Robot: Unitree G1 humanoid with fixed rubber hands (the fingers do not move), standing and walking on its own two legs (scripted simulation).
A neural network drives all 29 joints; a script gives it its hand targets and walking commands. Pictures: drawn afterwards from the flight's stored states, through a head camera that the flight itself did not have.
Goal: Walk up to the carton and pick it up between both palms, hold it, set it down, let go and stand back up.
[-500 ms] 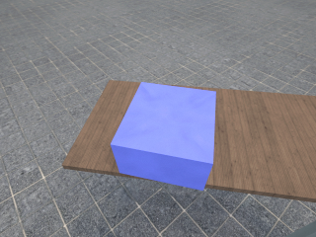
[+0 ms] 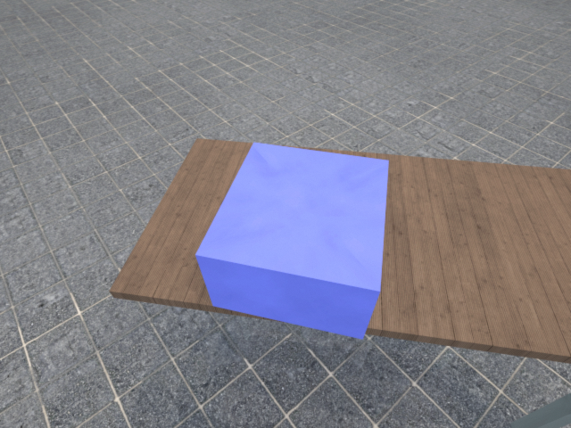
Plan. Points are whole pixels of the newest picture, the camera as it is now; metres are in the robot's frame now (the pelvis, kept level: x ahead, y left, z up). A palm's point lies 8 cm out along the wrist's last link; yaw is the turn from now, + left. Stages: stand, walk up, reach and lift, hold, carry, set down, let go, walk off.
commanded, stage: walk up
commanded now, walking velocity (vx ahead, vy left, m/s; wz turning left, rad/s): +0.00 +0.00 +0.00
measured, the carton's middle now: (303, 231) +0.49 +0.00 -0.04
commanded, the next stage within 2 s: none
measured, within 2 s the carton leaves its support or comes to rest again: neither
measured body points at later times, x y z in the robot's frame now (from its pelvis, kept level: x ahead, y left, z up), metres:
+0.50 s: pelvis +0.01 +0.04 -0.02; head +0.03 +0.03 +0.43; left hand +0.00 +0.28 -0.17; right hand +0.02 -0.21 -0.17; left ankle -0.02 +0.15 -0.74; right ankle -0.02 -0.08 -0.74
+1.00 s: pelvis +0.02 +0.10 -0.02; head +0.05 +0.08 +0.43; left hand +0.18 +0.29 -0.16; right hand -0.09 -0.12 -0.17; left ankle -0.01 +0.17 -0.74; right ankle +0.03 -0.01 -0.74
